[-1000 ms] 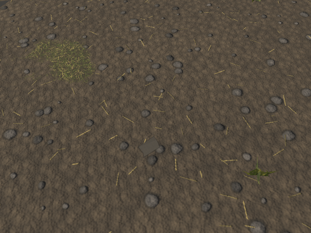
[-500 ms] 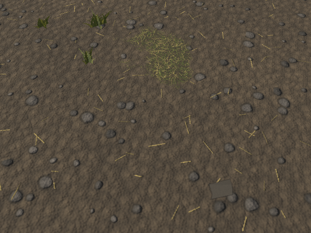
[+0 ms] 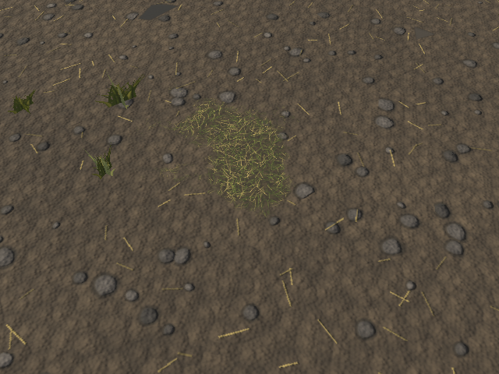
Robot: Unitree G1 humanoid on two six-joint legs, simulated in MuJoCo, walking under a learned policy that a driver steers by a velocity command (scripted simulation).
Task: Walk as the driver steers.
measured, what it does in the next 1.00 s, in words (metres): walks ahead, turning right: left foot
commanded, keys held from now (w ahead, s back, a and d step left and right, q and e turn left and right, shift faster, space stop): w+e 0.74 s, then w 0.10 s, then w+q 0.16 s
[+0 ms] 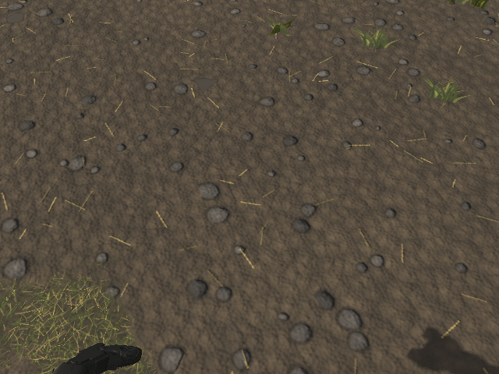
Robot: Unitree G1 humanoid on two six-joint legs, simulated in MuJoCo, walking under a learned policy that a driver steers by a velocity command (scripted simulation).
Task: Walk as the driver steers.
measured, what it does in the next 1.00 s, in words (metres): walks ahead, turning left: right foot, then left foot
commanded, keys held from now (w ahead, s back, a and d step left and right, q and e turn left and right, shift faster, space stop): w+q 0.82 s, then w+e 0.18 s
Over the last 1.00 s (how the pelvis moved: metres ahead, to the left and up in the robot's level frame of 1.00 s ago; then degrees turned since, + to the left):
0.52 -0.10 0.01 -29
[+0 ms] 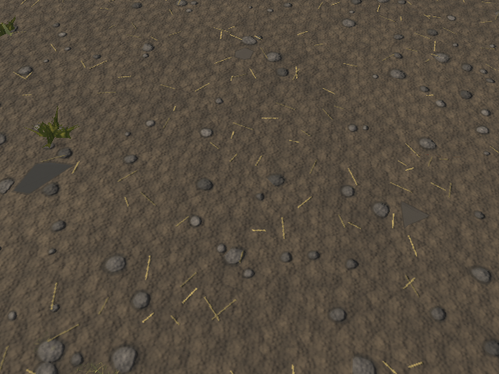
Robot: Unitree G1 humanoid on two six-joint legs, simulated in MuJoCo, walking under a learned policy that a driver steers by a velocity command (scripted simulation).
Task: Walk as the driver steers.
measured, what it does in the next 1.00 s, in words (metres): walks ahead, turning right: right foot, then left foot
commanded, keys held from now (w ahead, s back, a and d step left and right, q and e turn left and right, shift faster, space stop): w+e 0.74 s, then w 0.14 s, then w+q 0.12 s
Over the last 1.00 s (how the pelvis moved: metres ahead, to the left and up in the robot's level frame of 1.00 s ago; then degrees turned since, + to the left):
0.50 0.12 0.01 28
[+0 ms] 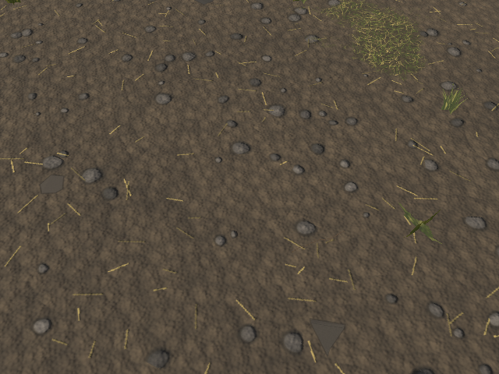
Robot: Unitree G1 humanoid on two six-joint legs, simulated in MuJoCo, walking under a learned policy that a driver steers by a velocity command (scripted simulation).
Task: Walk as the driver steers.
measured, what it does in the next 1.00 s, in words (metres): walks ahead, turning left: right foot, then left foot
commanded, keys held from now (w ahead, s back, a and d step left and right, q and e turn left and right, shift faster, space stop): w+q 0.80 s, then w+e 0.20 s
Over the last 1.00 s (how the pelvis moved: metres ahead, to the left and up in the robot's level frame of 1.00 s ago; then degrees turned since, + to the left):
0.54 -0.10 0.01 -27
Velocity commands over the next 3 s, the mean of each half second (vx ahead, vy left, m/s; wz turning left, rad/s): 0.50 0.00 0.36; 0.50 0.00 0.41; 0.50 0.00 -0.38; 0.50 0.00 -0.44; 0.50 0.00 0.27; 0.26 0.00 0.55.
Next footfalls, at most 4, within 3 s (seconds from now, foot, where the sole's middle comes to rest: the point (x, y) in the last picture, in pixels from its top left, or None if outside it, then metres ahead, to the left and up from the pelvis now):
0.12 right None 0.21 -0.11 -0.78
0.64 left None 0.44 0.15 -0.78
1.20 right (188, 270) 0.80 0.14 -0.78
1.72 left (120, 205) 1.05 0.36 -0.78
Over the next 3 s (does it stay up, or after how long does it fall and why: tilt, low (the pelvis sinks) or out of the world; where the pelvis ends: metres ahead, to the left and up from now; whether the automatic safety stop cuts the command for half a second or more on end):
stays up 1.45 0.30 -0.01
